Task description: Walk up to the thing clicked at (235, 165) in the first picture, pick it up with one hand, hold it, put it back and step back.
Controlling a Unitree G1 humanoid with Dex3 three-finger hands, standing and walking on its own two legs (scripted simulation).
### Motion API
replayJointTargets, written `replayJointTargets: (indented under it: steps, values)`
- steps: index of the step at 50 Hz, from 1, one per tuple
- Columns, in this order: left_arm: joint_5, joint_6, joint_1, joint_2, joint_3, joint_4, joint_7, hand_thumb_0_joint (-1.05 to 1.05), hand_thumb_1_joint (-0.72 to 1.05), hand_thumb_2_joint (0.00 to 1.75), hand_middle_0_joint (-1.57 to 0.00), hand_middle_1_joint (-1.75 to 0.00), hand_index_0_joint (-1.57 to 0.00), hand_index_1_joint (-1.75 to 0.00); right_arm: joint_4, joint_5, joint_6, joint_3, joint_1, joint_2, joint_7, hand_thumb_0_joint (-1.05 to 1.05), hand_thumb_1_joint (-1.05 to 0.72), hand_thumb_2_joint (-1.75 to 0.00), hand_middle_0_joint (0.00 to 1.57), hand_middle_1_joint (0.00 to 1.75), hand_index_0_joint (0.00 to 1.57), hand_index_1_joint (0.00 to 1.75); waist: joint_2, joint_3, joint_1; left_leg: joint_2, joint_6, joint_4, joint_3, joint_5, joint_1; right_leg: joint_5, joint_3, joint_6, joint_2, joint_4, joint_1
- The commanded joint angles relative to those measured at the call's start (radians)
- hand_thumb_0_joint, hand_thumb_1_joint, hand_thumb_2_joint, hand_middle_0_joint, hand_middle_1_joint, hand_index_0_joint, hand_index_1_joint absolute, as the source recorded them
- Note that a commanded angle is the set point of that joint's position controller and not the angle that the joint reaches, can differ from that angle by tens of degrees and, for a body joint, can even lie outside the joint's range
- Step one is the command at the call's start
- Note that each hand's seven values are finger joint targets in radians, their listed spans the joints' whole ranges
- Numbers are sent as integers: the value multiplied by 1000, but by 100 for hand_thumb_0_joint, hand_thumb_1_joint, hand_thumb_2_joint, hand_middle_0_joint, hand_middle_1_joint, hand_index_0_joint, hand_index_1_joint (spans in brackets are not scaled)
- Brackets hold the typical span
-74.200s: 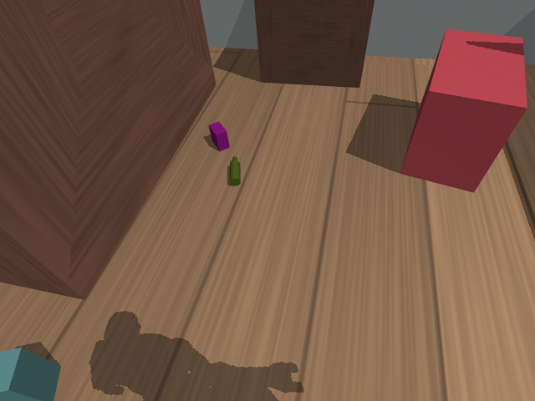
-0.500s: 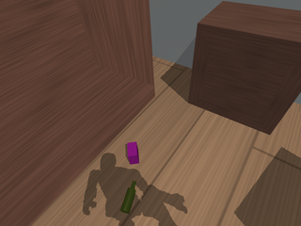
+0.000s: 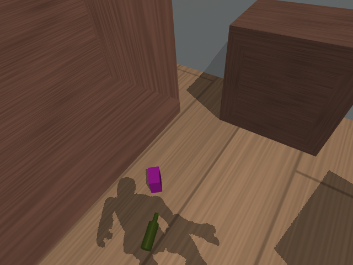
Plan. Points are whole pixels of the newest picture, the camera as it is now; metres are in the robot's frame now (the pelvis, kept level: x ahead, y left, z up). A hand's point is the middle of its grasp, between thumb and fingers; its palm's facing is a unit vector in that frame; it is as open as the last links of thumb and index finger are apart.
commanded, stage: stand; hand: left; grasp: from above
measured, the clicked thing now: (151, 230) +0.43 +0.23 -0.75
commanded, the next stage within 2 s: step back in 0.82 s
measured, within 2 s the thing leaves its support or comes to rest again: neither
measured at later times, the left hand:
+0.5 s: hand out of the picture +0.08 +0.25 -0.16, palm faces +0.01 -0.94 -0.34, open 7.4 cm
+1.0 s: hand out of the picture +0.08 +0.27 -0.16, palm faces -0.01 -0.93 -0.37, open 7.4 cm
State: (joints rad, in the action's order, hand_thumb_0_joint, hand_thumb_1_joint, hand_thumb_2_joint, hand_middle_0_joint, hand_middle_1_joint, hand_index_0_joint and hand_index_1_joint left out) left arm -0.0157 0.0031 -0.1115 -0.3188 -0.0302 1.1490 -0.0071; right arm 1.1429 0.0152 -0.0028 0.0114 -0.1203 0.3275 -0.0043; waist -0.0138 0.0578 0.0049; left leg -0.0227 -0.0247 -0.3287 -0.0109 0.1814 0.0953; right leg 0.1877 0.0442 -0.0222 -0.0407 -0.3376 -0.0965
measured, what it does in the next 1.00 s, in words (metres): stands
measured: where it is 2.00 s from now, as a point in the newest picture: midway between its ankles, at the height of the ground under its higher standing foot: outside the picture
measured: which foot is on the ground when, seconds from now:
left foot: down 0.00-1.00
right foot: down 0.00-1.00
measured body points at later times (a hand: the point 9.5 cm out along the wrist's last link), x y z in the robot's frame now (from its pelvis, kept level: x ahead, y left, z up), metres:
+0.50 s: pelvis +0.01 +0.00 +0.00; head +0.02 -0.01 +0.45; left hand +0.08 +0.29 -0.13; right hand +0.08 -0.30 -0.14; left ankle +0.00 +0.14 -0.75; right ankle +0.00 -0.13 -0.75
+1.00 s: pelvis -0.02 +0.01 -0.01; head +0.04 +0.01 +0.43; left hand +0.08 +0.32 -0.14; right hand +0.07 -0.31 -0.14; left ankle -0.01 +0.13 -0.73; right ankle +0.00 -0.13 -0.75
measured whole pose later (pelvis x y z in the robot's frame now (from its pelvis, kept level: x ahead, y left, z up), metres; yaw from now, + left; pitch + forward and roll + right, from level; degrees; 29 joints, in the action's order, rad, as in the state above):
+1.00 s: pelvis -0.02 +0.01 -0.01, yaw -1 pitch -1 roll +0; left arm -0.01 -0.02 -0.07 -0.35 -0.07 1.03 -0.01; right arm 1.04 -0.01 0.04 0.04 -0.06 0.39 0.01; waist -0.01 0.16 -0.01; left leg 0.01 0.02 -0.69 -0.02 0.38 0.30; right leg 0.22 0.03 -0.02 -0.05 -0.48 -0.23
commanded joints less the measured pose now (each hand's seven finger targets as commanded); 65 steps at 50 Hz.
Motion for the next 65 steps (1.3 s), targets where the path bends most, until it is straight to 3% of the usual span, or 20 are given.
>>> replayJointTargets:
  steps: [1, 8, 16, 33, 40, 41, 44, 45, 48, 49, 52, 53, 54, 55, 56, 57, 58, 60, 61, 65]
  values:
    - [0, 24, 39, -209, -31, -57, -12, 0, 90, 90, -20, -30, -20, -30, -48, 3, -23, 35, 38, 200, -15, 0, -90, -90, 20, 30, 20, 30, 16, -56, -2, -102, 33, 56, -71, -136, 2, -106, -82, 27, -89, 56, -3]
    - [2, 24, 41, -214, -31, -56, -11, 0, 90, 90, -20, -30, -20, -30, -47, 3, -23, 33, 37, 199, -13, 0, -90, -90, 20, 30, 20, 30, 19, -56, -1, -100, 34, 70, -71, -105, 32, -84, -82, 31, -92, 55, 9]
    - [4, 26, 34, -213, -29, -59, -10, 0, 90, 90, -20, -30, -20, -30, -49, 2, -26, 36, 46, 211, -13, 0, -90, -90, 20, 30, 20, 30, 14, -91, 3, -107, 36, 50, -68, -197, -6, -169, -78, 34, -95, 42, 27]
    - [5, 30, 37, -219, -27, -69, -11, 0, 90, 90, -20, -30, -20, -30, -52, 0, -24, 34, 41, 218, -12, 0, -90, -90, 20, 30, 20, 30, 9, -92, -5, -110, 32, 43, -58, -226, -13, -232, -83, 33, -97, 43, 36]
    - [4, 27, 36, -216, -25, -69, -10, 0, 90, 90, -20, -30, -20, -30, -55, -1, -23, 34, 50, 218, -11, 0, -90, -90, 20, 30, 20, 30, 14, -77, -2, -109, 30, 57, -61, -186, -11, -173, -79, 35, -90, 53, 17]
    - [24, 18, 34, -299, -73, -83, -15, 0, 90, 90, -20, -30, -20, -30, -78, -11, -5, 50, 87, 267, -4, 0, -90, -90, 20, 30, 20, 30, 28, 40, -2, -85, 54, -64, -67, -307, 86, -337, -101, 46, -86, -18, -52]
    - [27, 13, 9, -306, -85, -127, -21, 0, 90, 90, -20, -30, -20, -30, -112, -26, 8, 49, 51, 233, -2, 0, -90, -90, 20, 30, 20, 30, 75, -45, -10, -26, 47, -220, -12, -245, 87, -453, -149, 123, -148, -29, -38]
    - [23, 10, 22, -318, -90, -146, -21, 0, 90, 90, -20, -30, -20, -30, -122, -26, 14, 54, 42, 232, -1, 0, -90, -90, 20, 30, 20, 30, 96, -68, -14, 4, 45, -283, -1, -183, 100, -454, -185, 160, -186, -20, -49]
    - [-3, 3, 98, -327, -97, -218, -23, 0, 90, 90, -20, -30, -20, -30, -148, -17, 38, 70, -13, 225, 8, 0, -90, -90, 20, 30, 20, 30, 199, -111, -26, 60, 59, -523, -19, 319, 151, -433, -265, 268, -305, -34, -104]
    - [-10, 0, 116, -328, -98, -237, -21, 0, 90, 90, -20, -30, -20, -30, -157, -14, 44, 72, -45, 223, 11, 0, -90, -90, 20, 30, 20, 30, 210, -115, -38, 47, 66, -536, -35, 347, 154, -418, -247, 272, -310, -56, -132]
    - [-11, -13, 161, -303, -89, -279, -22, 0, 90, 90, -20, -30, -20, -30, -176, -21, 36, 80, -81, 230, 14, 0, -90, -90, 20, 30, 20, 30, 212, -124, -59, 22, 71, -359, -36, 187, 154, -385, -168, 190, -233, -173, -111]
    - [-3, -22, 151, -292, -84, -283, -20, 0, 90, 90, -20, -30, -20, -30, -181, -15, 28, 81, -76, 236, 12, 0, -90, -90, 20, 30, 20, 30, 150, -121, -50, 14, 64, -243, -22, -25, 134, -332, -129, 153, -180, -239, -119]
    - [7, -31, 143, -259, -78, -301, -19, 0, 90, 90, -20, -30, -20, -30, -195, 0, 22, 90, -65, 274, 5, 0, -90, -90, 20, 30, 20, 30, -9, -99, -52, -90, 76, -105, -147, -315, 139, -197, -67, 93, -71, -368, -165]
    - [18, -39, 139, -217, -74, -313, -24, 0, 90, 90, -20, -30, -20, -30, -203, 11, 15, 109, -57, 340, 0, 0, -90, -90, 20, 30, 20, 30, -167, -95, -48, -203, 122, -55, -334, -573, 37, 132, -76, 57, 93, -524, -312]
    - [13, -53, 102, -208, -75, -302, -32, 0, 90, 90, -20, -30, -20, -30, -207, 21, 10, 114, -74, 355, -5, 0, -90, -90, 20, 30, 20, 30, -130, -112, -35, -260, 164, -69, -388, -645, -12, 425, -181, 57, 140, -629, -373]
    - [11, -60, 63, -214, -70, -296, -37, 0, 90, 90, -20, -30, -20, -30, -214, 16, 7, 112, -70, 352, -10, 0, -90, -90, 20, 30, 20, 30, -87, -116, -27, -272, 180, -111, -348, -744, -6, 462, -217, 59, 136, -712, -368]
    - [13, -59, 50, -207, -68, -297, -42, 0, 90, 90, -20, -30, -20, -30, -241, 13, 7, 114, -41, 370, -13, 0, -90, -90, 20, 30, 20, 30, -165, -129, -34, -298, 181, -85, -399, -711, 17, 462, -249, 59, 154, -771, -384]
    - [16, -61, 36, -242, -76, -285, -45, 0, 90, 90, -20, -30, -20, -30, -272, 17, 5, 110, 34, 325, -26, 0, -90, -90, 20, 30, 20, 30, -170, -134, -3, -243, 180, -111, -298, -631, -22, 377, -270, 55, 136, -815, -400]
    - [21, -60, 11, -244, -75, -284, -42, 0, 90, 90, -20, -30, -20, -30, -275, 20, 6, 102, 40, 293, -32, 0, -90, -90, 20, 30, 20, 30, -154, -136, 16, -185, 146, -139, -218, -638, -63, 315, -264, 52, 136, -807, -423]
    - [6, -48, 16, -238, -78, -308, -34, 0, 90, 90, -20, -30, -20, -30, -286, 7, 6, 104, -41, 261, -45, 0, -90, -90, 20, 30, 20, 30, -105, -136, -26, -196, 184, -172, -223, -639, -166, 299, -210, 13, 125, -718, -426]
